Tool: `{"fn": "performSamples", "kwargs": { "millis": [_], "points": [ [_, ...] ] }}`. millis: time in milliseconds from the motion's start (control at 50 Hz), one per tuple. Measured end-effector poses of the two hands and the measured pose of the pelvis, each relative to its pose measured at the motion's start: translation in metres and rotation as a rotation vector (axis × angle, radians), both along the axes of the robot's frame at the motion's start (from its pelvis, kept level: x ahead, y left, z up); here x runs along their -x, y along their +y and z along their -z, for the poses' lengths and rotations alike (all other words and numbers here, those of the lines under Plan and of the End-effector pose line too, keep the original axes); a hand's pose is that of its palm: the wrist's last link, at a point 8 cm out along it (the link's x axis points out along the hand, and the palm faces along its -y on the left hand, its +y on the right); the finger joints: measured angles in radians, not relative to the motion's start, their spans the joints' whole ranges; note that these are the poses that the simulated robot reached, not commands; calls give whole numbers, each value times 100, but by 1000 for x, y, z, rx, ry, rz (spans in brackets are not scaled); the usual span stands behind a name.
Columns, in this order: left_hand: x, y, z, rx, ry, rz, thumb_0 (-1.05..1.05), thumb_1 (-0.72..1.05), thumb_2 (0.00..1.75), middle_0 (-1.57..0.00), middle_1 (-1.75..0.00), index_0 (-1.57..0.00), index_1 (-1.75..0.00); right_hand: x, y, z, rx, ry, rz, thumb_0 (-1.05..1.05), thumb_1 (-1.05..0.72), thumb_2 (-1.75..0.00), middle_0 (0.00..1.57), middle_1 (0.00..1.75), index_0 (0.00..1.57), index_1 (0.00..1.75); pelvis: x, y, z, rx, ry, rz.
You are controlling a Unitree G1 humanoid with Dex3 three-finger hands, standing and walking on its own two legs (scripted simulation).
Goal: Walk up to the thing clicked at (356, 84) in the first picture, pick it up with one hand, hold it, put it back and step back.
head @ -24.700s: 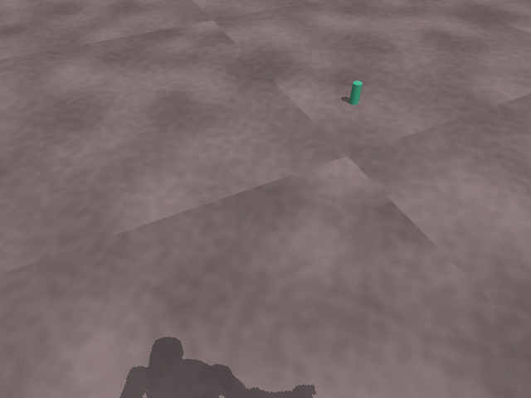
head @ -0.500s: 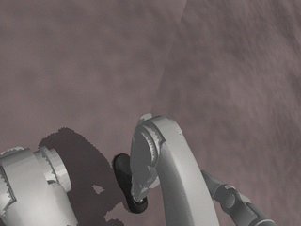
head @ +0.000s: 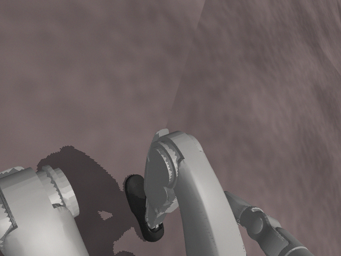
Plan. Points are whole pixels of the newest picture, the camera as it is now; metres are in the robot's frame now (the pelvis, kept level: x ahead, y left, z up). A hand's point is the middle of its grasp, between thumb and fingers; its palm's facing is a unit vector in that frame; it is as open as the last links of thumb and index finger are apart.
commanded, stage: open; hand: left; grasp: from the side
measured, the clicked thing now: out of the picture +0.44 +0.30 -0.21
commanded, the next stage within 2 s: withdraw in 0.12 s
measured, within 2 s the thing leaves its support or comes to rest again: neither
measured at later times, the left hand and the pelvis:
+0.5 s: hand out of the picture +0.44 +0.32 -0.14, palm faces +0.42 -0.91 +0.00, open 17.1 cm; pelvis +0.00 +0.00 +0.00, yaw +0 degrees
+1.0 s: hand out of the picture +0.36 +0.41 -0.02, palm faces +0.38 -0.84 -0.38, open 17.4 cm; pelvis +0.01 -0.01 +0.06, yaw +7 degrees
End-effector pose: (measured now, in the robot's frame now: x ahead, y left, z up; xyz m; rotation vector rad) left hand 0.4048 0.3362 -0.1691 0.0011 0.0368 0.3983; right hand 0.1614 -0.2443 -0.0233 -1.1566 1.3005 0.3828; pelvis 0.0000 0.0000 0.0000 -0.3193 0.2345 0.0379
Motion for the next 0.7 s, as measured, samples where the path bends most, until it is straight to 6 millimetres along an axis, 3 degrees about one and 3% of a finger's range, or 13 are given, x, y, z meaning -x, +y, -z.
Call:
{"fn": "performSamples", "kwargs": {
  "millis": [400,540,700],
  "points": [
    [3,5,-4,6,-26,-20,0,-47,14,-20,-14,-19,-14,3,3,-1,-2,-6,3,0,-90,-90,20,30,21,30,2,0,0,0,-8,4],
    [5,35,-37,-47,-88,-34,-1,-53,8,-10,-5,-9,-5,2,2,-2,-21,-28,52,0,-90,-90,20,30,21,30,0,-1,-5,-9,19,-4],
    [26,67,-80,-57,-42,-6,-1,-57,5,-5,-3,-5,-2,-7,2,0,-92,-85,135,0,-89,-90,20,30,21,30,-2,-3,-16,-29,86,-24]
  ]
}}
